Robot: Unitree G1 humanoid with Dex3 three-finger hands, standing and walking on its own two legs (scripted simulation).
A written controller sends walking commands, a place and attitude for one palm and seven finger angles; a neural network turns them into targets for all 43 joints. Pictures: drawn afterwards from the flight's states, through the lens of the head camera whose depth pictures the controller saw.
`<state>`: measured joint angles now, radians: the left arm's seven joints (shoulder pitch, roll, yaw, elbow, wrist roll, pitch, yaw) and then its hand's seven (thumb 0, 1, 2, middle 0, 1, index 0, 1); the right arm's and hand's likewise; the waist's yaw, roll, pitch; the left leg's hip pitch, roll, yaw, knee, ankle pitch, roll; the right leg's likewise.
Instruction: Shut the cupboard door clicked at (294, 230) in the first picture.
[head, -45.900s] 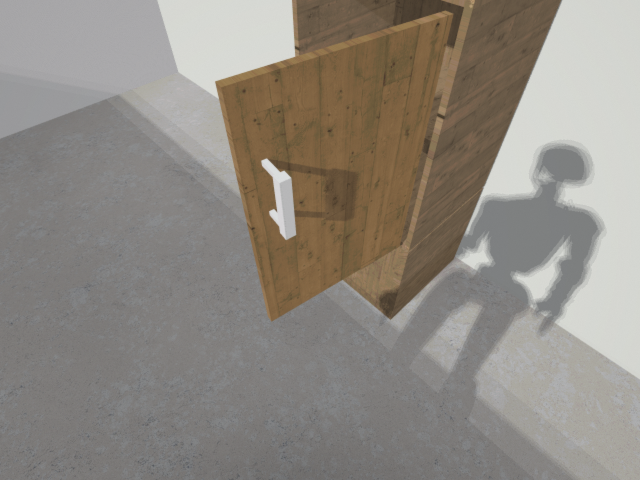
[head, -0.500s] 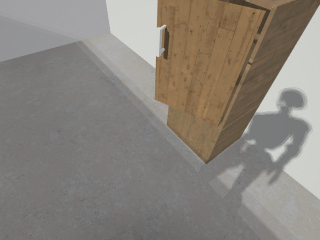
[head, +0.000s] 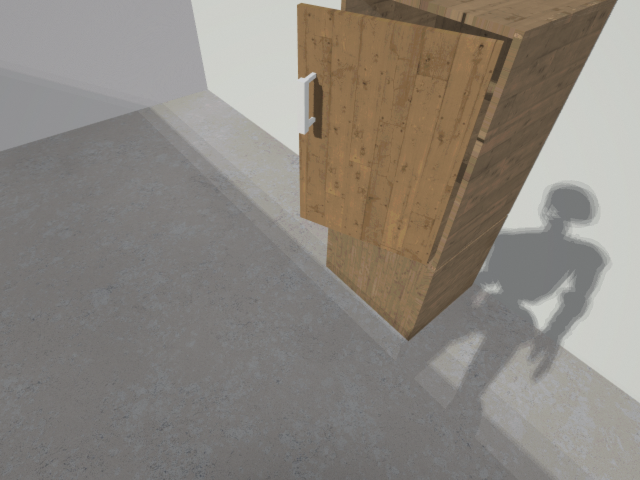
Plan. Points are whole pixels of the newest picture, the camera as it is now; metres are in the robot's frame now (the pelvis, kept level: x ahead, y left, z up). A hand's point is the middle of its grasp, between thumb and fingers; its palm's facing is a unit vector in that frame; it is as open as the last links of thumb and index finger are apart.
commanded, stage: let the arm hang, fingers relaxed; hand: left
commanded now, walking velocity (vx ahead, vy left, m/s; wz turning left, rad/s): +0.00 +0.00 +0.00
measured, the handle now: (307, 103) +0.89 +0.08 +0.05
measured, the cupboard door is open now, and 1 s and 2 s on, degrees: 22 22 22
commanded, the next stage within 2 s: look to check the result in 0.10 s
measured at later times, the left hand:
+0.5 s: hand out of the picture +0.01 +0.19 -0.17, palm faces +0.01 -0.97 -0.24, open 7.4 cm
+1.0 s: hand out of the picture +0.06 +0.20 -0.17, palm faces +0.03 -0.96 -0.28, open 7.4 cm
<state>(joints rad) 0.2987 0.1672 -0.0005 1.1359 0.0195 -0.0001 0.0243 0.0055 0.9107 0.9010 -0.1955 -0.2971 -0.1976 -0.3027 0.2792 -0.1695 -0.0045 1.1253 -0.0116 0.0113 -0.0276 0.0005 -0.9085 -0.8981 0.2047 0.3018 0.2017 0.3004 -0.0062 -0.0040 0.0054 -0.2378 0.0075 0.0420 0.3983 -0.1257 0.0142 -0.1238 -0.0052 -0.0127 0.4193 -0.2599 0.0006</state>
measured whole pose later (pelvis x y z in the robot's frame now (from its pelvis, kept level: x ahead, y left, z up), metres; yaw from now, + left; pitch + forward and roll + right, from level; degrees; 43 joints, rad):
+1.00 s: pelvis +0.02 -0.01 +0.00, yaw +2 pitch -1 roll +0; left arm 0.19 0.24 0.02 1.10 0.02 0.00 0.03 0.01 0.91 0.90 -0.20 -0.30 -0.20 -0.30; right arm 0.18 -0.25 -0.01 1.10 -0.01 0.02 -0.02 0.00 -0.91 -0.90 0.20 0.30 0.20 0.30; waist -0.02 0.00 0.05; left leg -0.24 0.01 0.00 0.43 -0.17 -0.01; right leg -0.09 0.00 -0.05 0.41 -0.30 -0.02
